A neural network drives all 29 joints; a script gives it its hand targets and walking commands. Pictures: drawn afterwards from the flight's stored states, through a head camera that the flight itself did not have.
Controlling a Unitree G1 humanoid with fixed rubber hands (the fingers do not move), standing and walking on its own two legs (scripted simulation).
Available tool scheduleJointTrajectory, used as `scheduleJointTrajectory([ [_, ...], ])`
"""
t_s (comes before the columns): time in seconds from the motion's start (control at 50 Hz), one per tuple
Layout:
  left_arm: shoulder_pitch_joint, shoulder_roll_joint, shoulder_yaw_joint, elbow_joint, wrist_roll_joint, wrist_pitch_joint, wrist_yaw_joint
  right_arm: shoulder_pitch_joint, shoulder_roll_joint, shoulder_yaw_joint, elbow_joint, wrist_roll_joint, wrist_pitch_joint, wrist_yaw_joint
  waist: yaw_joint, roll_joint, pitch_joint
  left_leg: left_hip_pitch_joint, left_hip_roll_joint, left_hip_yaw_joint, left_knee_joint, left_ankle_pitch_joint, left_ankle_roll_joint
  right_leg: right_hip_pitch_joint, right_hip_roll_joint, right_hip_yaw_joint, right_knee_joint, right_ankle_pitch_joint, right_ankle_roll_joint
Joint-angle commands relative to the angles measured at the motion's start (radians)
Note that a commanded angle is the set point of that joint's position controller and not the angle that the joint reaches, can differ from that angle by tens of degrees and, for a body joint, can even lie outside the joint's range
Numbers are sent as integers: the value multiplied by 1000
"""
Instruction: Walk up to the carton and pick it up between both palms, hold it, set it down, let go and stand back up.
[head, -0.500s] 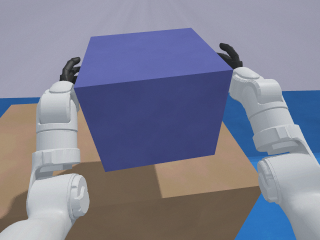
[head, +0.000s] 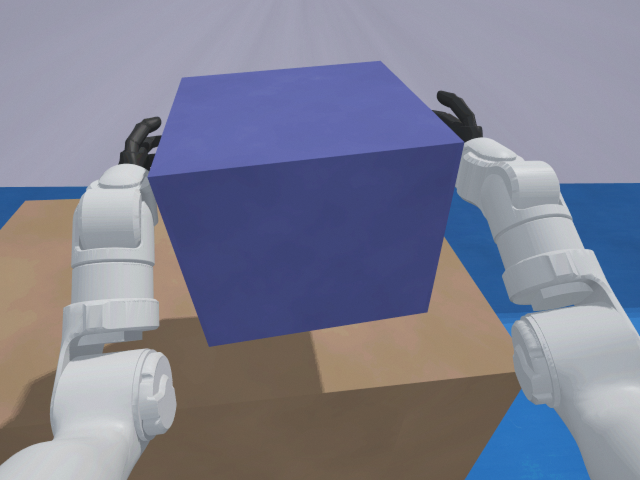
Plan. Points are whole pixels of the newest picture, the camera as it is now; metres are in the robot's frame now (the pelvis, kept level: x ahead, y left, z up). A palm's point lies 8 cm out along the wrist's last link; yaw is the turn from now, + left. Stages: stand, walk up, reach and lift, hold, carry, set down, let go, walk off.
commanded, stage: hold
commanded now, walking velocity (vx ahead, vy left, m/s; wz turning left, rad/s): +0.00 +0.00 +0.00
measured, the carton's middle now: (301, 192) +0.41 +0.02 +0.21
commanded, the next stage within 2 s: none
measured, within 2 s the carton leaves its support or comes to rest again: neither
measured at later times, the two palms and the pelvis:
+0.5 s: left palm (138, 174) +0.36 +0.21 +0.26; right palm (466, 148) +0.37 -0.16 +0.30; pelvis +0.00 +0.00 +0.00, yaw +0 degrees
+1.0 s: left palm (137, 170) +0.36 +0.21 +0.27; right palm (465, 147) +0.37 -0.16 +0.30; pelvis +0.00 +0.00 +0.00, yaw +0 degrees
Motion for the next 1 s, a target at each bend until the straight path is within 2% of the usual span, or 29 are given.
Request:
scheduleJointTrajectory([
  [0.0, -834, -527, -363, -305, -247, -138, -165, -637, 565, 173, -303, 124, -26, 129, -9, 87, -370, 327, -31, -67, 52, 200, -30, -121, 21, 23, -30, 233, 44],
  [0.08, -824, -520, -352, -258, -231, -122, -163, -651, 544, 159, -271, 117, -29, 134, -13, 84, -311, 295, -25, -85, 46, 136, -16, -142, 13, 42, -39, 189, 35],
  [0.12, -828, -501, -300, -212, -214, -128, -166, -648, 567, 165, -229, 107, -20, 132, 3, 27, -264, 282, -28, -71, 27, 92, -1, -144, 4, 42, -46, 180, 47],
  [0.14, -825, -536, -351, -277, -239, -134, -162, -655, 572, 180, -292, 124, -30, 133, 12, 52, -342, 296, -31, -76, 38, 164, -13, -111, 11, 47, -27, 238, 41],
  [0.16, -836, -516, -339, -243, -239, -131, -160, -635, 556, 159, -231, 122, -19, 133, -12, 80, -319, 289, -39, -69, 42, 133, -17, -130, 9, 44, -42, 211, 44],
  [0.18, -820, -536, -344, -211, -238, -123, -164, -673, 533, 143, -233, 126, -22, 135, -12, 97, -306, 283, -30, -78, 38, 136, -19, -145, 12, 49, -44, 196, 34],
  [0.22, -801, -516, -321, -185, -225, -119, -175, -655, 536, 150, -206, 119, -15, 131, -3, 88, -286, 277, -31, -69, 31, 116, -8, -134, 9, 53, -41, 206, 40],
  [0.24, -816, -526, -340, -242, -240, -129, -173, -669, 553, 165, -282, 120, -31, 127, -13, 66, -354, 292, -36, -71, 42, 165, -14, -96, 12, 49, -29, 253, 44],
  [0.28, -790, -515, -317, -211, -227, -125, -173, -674, 566, 184, -279, 131, -21, 126, 16, 43, -330, 280, -36, -70, 42, 167, -6, -90, 15, 45, -33, 255, 47],
  [0.3, -804, -510, -313, -196, -224, -128, -175, -684, 557, 181, -280, 117, -22, 124, 4, 28, -333, 286, -32, -71, 34, 130, 0, -107, 10, 47, -48, 228, 48],
  [0.34, -818, -507, -306, -188, -220, -126, -176, -678, 576, 180, -252, 124, -21, 131, 22, 55, -319, 276, -27, -65, 33, 121, -3, -122, 4, 50, -40, 189, 38],
  [0.38, -824, -515, -318, -207, -227, -128, -170, -677, 558, 156, -252, 120, -20, 131, -6, 65, -308, 284, -31, -73, 37, 137, -11, -126, 11, 44, -45, 218, 41],
  [0.4, -838, -524, -335, -243, -235, -134, -170, -655, 569, 177, -244, 126, -19, 131, 8, 61, -337, 290, -28, -73, 38, 146, -17, -115, 12, 40, -36, 211, 42],
  [0.46, -810, -527, -341, -235, -241, -129, -168, -648, 540, 151, -225, 120, -19, 135, -5, 65, -305, 278, -25, -78, 36, 144, -15, -132, 15, 44, -40, 197, 37],
  [0.48, -850, -537, -350, -236, -233, -130, -170, -643, 558, 141, -194, 114, -16, 135, -16, 101, -297, 282, -28, -73, 33, 131, -26, -133, 10, 48, -41, 181, 34],
  [0.5, -825, -522, -337, -241, -234, -132, -168, -640, 556, 155, -218, 127, -21, 138, 0, 77, -309, 283, -27, -75, 40, 142, -19, -119, 17, 43, -34, 190, 33],
  [0.54, -814, -518, -359, -288, -259, -135, -163, -649, 553, 171, -296, 139, -25, 126, -9, 65, -382, 305, -36, -81, 60, 207, -15, -104, 18, 45, -22, 279, 43],
  [0.6, -817, -517, -338, -242, -235, -127, -161, -658, 558, 178, -261, 144, -19, 128, 11, 79, -330, 293, -25, -79, 46, 173, -16, -122, 13, 50, -35, 225, 37],
  [0.62, -821, -515, -333, -227, -236, -126, -161, -653, 553, 160, -246, 124, -16, 128, -13, 76, -320, 291, -31, -76, 42, 142, -18, -118, 6, 52, -43, 214, 41],
  [0.64, -828, -511, -326, -233, -235, -130, -162, -671, 565, 175, -255, 136, -19, 129, 15, 65, -313, 275, -28, -75, 37, 133, -9, -112, 12, 51, -40, 210, 40],
  [0.66, -838, -522, -348, -234, -245, -128, -162, -661, 556, 150, -227, 123, -17, 130, -11, 93, -317, 274, -27, -74, 37, 123, -16, -131, 4, 50, -42, 196, 35],
  [0.68, -850, -504, -320, -226, -233, -132, -164, -660, 579, 168, -215, 129, -9, 130, 7, 63, -293, 271, -29, -74, 34, 108, -12, -134, 6, 50, -46, 186, 40],
  [0.78, -835, -539, -376, -280, -262, -133, -158, -697, 587, 180, -348, 143, -28, 113, -8, 71, -425, 303, -42, -73, 68, 198, -15, -86, 14, 45, -24, 294, 48],
  [0.8, -792, -515, -349, -258, -257, -126, -160, -679, 560, 179, -335, 143, -17, 108, -10, 38, -368, 290, -41, -79, 67, 196, -10, -78, 10, 45, -24, 322, 52],
  [0.88, -739, -498, -300, -188, -216, -105, -182, -610, 534, 163, -242, 130, 5, 102, -12, 74, -251, 267, -40, -78, 43, 158, -8, -103, 2, 56, -30, 303, 52],
  [0.9, -772, -508, -307, -211, -209, -110, -187, -646, 564, 187, -280, 137, 0, 103, 4, 53, -291, 260, -39, -76, 42, 155, -3, -87, 5, 57, -25, 296, 56],
  [0.92, -787, -497, -302, -169, -214, -108, -194, -653, 547, 157, -219, 122, 9, 107, -18, 46, -251, 256, -36, -71, 20, 104, -2, -106, 0, 54, -40, 219, 52],
  [0.96, -819, -509, -340, -249, -233, -119, -186, -661, 559, 169, -269, 134, -5, 114, -15, 75, -318, 271, -33, -79, 35, 139, -10, -110, -1, 54, -35, 245, 43],
  [0.98, -794, -531, -334, -221, -230, -115, -187, -659, 558, 171, -266, 133, -5, 115, -3, 79, -310, 286, -29, -72, 30, 161, -17, -114, 9, 41, -35, 242, 40],
])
